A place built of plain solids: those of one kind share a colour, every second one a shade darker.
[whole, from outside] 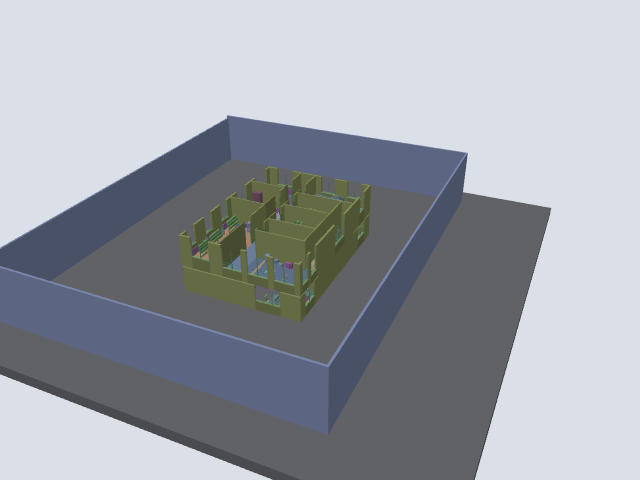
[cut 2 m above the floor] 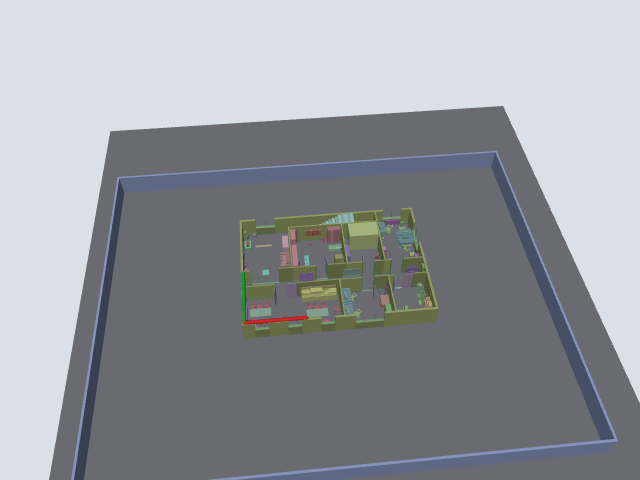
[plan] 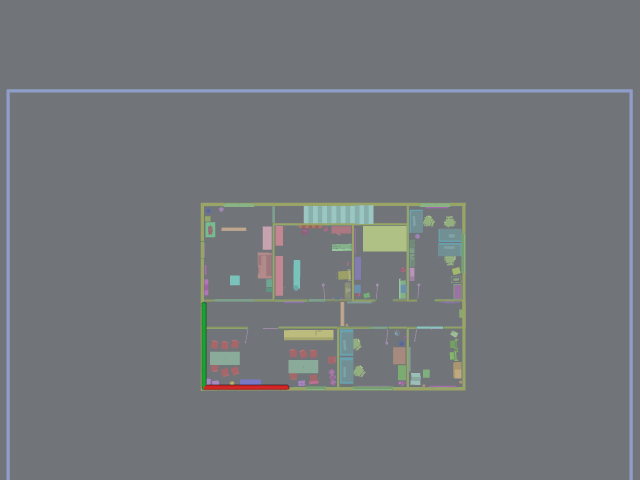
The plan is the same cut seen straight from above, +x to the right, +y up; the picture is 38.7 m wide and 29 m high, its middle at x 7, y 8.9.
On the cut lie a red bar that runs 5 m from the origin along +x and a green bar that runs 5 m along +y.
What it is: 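A works' own office and amenities block on a factory's ground, two floors round a stairwell, for the staff and hands of a middling works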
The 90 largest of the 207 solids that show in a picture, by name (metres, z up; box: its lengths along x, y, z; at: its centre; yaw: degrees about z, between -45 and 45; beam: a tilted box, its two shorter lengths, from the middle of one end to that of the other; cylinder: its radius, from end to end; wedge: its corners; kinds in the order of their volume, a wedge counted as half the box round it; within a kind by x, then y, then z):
{
 "yard_bound_1": {"box": [0.2, 30.41, 5.85], "at": [-11.84, 2.81, 2.88]},
 "yard_bound_2": {"box": [37.84, 0.2, 5.55], "at": [6.98, -12.29, 2.73]},
 "yard_bound_3": {"box": [37.84, 0.2, 5.85], "at": [6.98, 17.92, 2.88]},
 "yard_bound_4": {"box": [0.2, 30.41, 5.85], "at": [25.8, 2.81, 2.88]},
 "wall_1": {"box": [0.2, 1.11, 3.05], "at": [-0.1, 0.35, 4.08]},
 "wall_2": {"box": [0.2, 1.26, 2.5], "at": [-0.1, 0.42, 1.2]},
 "wall_3": {"box": [0.2, 1.65, 3.05], "at": [-0.1, 4.42, 4.08]},
 "wall_4": {"box": [0.2, 0.66, 3.05], "at": [-0.1, 5.58, 4.08]},
 "wall_5": {"box": [0.2, 1.36, 3.05], "at": [-0.1, 8.07, 4.08]},
 "wall_6": {"box": [0.2, 5.9, 2.5], "at": [-0.1, 8.2, 1.2]},
 "wall_7": {"box": [0.2, 0.91, 3.05], "at": [-0.1, 10.7, 4.08]},
 "wall_8": {"box": [0.86, 0.2, 3.05], "at": [0.23, -0.1, 4.08]},
 "wall_9": {"box": [0.96, 0.2, 2.5], "at": [0.28, -0.1, 1.2]},
 "wall_10": {"box": [1.41, 0.2, 2.5], "at": [0.5, 11.05, 1.2]},
 "wall_11": {"box": [1.71, 0.2, 3.05], "at": [0.65, 11.05, 4.08]},
 "wall_12": {"box": [2.37, 0.06, 3.05], "at": [1.18, 5.28, 4.08]},
 "wall_13": {"box": [1.51, 0.2, 2.5], "at": [2.7, -0.1, 1.2]},
 "wall_14": {"box": [1.51, 0.2, 3.05], "at": [3.45, 11.05, 4.08]},
 "wall_15": {"box": [1.21, 0.2, 2.5], "at": [3.6, 11.05, 1.2]},
 "wall_16": {"box": [0.06, 3.6, 3.05], "at": [3.73, 1.8, 4.08]},
 "wall_17": {"box": [0.06, 4.66, 2.5], "at": [4.17, 7.58, 1.2]},
 "wall_18": {"box": [0.06, 4.6, 2.5], "at": [4.23, 7.55, 1.2]},
 "wall_19": {"box": [0.06, 4.6, 3.05], "at": [4.23, 7.55, 4.08]},
 "wall_20": {"box": [1.11, 0.2, 3.05], "at": [4.25, -0.1, 4.08]},
 "wall_21": {"box": [2.31, 0.2, 3.05], "at": [5.35, 11.05, 4.08]},
 "wall_22": {"box": [1.51, 0.2, 2.5], "at": [5.4, -0.1, 1.2]},
 "wall_23": {"box": [2.81, 0.06, 3.05], "at": [5.61, 9.88, 4.08]},
 "wall_24": {"box": [3.6, 0.06, 2.5], "at": [6.3, 3.57, 1.2]},
 "wall_25": {"box": [3.67, 0.06, 2.5], "at": [6.33, 3.63, 1.2]},
 "wall_26": {"box": [4.8, 0.06, 2.5], "at": [6.6, 9.82, 1.2]},
 "wall_27": {"box": [4.86, 0.06, 2.85], "at": [6.63, 9.88, 1.38]},
 "wall_28": {"box": [0.06, 4.6, 3.05], "at": [6.98, 7.55, 4.08]},
 "wall_29": {"box": [0.06, 3.6, 3.05], "at": [7.68, 1.8, 4.08]},
 "wall_30": {"box": [0.76, 0.2, 3.05], "at": [8.03, -0.1, 4.08]},
 "wall_31": {"box": [0.06, 3.6, 2.5], "at": [8.07, 1.8, 1.2]},
 "wall_32": {"box": [0.06, 3.6, 2.5], "at": [8.13, 1.8, 1.2]},
 "wall_33": {"box": [8.1, 0.2, 2.85], "at": [8.25, 11.05, 1.38]},
 "wall_34": {"box": [3.17, 0.06, 3.05], "at": [8.47, 9.88, 4.08]},
 "wall_35": {"box": [0.91, 0.2, 2.5], "at": [8.55, -0.1, 1.2]},
 "wall_36": {"box": [2.77, 0.06, 3.05], "at": [8.97, 3.63, 4.08]},
 "wall_37": {"box": [0.06, 4.6, 2.5], "at": [8.97, 7.55, 1.2]},
 "wall_38": {"box": [0.06, 4.6, 2.5], "at": [9.03, 7.55, 1.2]},
 "wall_39": {"box": [0.06, 4.6, 3.05], "at": [10.03, 7.55, 4.08]},
 "wall_40": {"box": [2.41, 0.2, 0.95], "at": [10.2, -0.1, 0.42]},
 "wall_41": {"box": [1.46, 0.2, 3.05], "at": [10.28, -0.1, 4.08]},
 "wall_42": {"box": [3.61, 0.2, 3.05], "at": [10.5, 11.05, 4.08]},
 "wall_43": {"box": [3.3, 0.06, 2.5], "at": [10.65, 9.82, 1.2]},
 "wall_44": {"box": [2.36, 0.06, 3.05], "at": [11.12, 9.88, 4.08]},
 "wall_45": {"box": [0.91, 0.2, 2.5], "at": [11.85, -0.1, 1.2]},
 "wall_46": {"box": [0.06, 3.6, 2.5], "at": [12.27, 1.8, 1.2]},
 "wall_47": {"box": [0.06, 4.6, 2.5], "at": [12.27, 7.55, 1.2]},
 "wall_48": {"box": [0.06, 3.6, 2.5], "at": [12.33, 1.8, 1.2]},
 "wall_49": {"box": [0.06, 4.72, 3.05], "at": [12.33, 7.55, 4.08]},
 "wall_50": {"box": [0.06, 4.66, 2.5], "at": [12.33, 7.58, 1.2]},
 "wall_51": {"box": [1.51, 0.2, 3.05], "at": [12.95, -0.1, 4.08]},
 "wall_52": {"box": [4.17, 0.06, 3.05], "at": [13.52, 3.63, 4.08]},
 "wall_53": {"box": [3.5, 0.2, 2.5], "at": [14.05, -0.1, 1.2]},
 "wall_54": {"box": [0.96, 0.2, 2.5], "at": [15.32, 11.05, 1.2]},
 "wall_55": {"box": [0.91, 0.2, 3.05], "at": [15.35, -0.1, 4.08]},
 "wall_56": {"box": [0.2, 1.11, 3.05], "at": [15.7, 0.35, 4.08]},
 "wall_57": {"box": [0.2, 3.8, 2.5], "at": [15.7, 1.7, 1.2]},
 "wall_58": {"box": [0.2, 1.81, 1.15], "at": [15.7, 1.8, 3.12]},
 "wall_59": {"box": [0.2, 0.91, 3.05], "at": [15.7, 3.15, 4.08]},
 "wall_60": {"box": [0.2, 1.65, 2.5], "at": [15.7, 4.42, 1.2]},
 "wall_61": {"box": [0.2, 1.66, 2.5], "at": [15.7, 6.08, 1.2]},
 "wall_62": {"box": [0.2, 2.41, 0.95], "at": [15.7, 8.1, 0.42]},
 "wall_63": {"box": [0.2, 1.86, 2.5], "at": [15.7, 10.22, 1.2]},
 "raised_floor_gallery_1": {"box": [15.73, 1.78, 0.25], "at": [7.8, 4.42, 2.67]},
 "raised_floor_gallery_2": {"box": [3.43, 5.83, 0.25], "at": [13.95, 8.1, 2.67]},
 "wc_cubicles_1": {"box": [2.63, 1.54, 2.08], "at": [10.91, 8.98, 0.99]},
 "raised_floor_drawing_1": {"box": [8.08, 3.73, 0.25], "at": [11.62, 1.8, 2.67]},
 "stair_1": {"box": [0.3, 1.14, 1.27], "at": [7.85, 10.43, 0.59]},
 "stair_2": {"box": [0.3, 1.14, 1.45], "at": [8.13, 10.43, 0.68]},
 "stair_3": {"box": [0.3, 1.14, 1.62], "at": [8.41, 10.43, 0.76]},
 "stair_4": {"box": [0.3, 1.14, 1.8], "at": [8.69, 10.43, 0.85]},
 "stair_5": {"box": [0.3, 1.14, 1.98], "at": [8.97, 10.43, 0.94]},
 "stair_6": {"box": [0.3, 1.14, 2.15], "at": [9.25, 10.43, 1.02]},
 "stair_7": {"box": [0.3, 1.14, 2.33], "at": [9.53, 10.43, 1.11]},
 "stair_8": {"box": [0.3, 1.14, 2.5], "at": [9.81, 10.43, 1.2]},
 "stair_9": {"box": [0.3, 1.14, 2.67], "at": [10.09, 10.43, 1.29]},
 "lockers_1": {"box": [0.45, 2.4, 1.85], "at": [4.54, 6.74, 0.88]},
 "lockers_2": {"box": [0.45, 1.2, 1.85], "at": [4.54, 9.15, 0.88]},
 "lockers_3": {"box": [1.2, 0.45, 1.85], "at": [8.3, 9.52, 0.88]},
 "kitchenette_1": {"box": [3.0, 0.6, 0.68], "at": [6.32, 3.16, 0.44]},
 "cupboard_steel_1": {"box": [0.45, 0.92, 1.88], "at": [4.04, 0.73, 3.69]},
 "counter_1": {"box": [0.55, 1.4, 0.95], "at": [3.81, 9.01, 0.57]},
 "urinal_range_1": {"box": [0.38, 1.4, 1.36], "at": [9.29, 7.19, 0.63]},
 "plan_chest_small_1": {"box": [0.64, 0.92, 0.93], "at": [11.8, 1.91, 0.41]},
 "recycling_station_1": {"box": [1.26, 0.42, 1.0], "at": [2.8, 0.26, 0.45]},
 "filing_lateral_1": {"box": [0.48, 0.9, 1.05], "at": [11.95, 0.88, 0.48]}
}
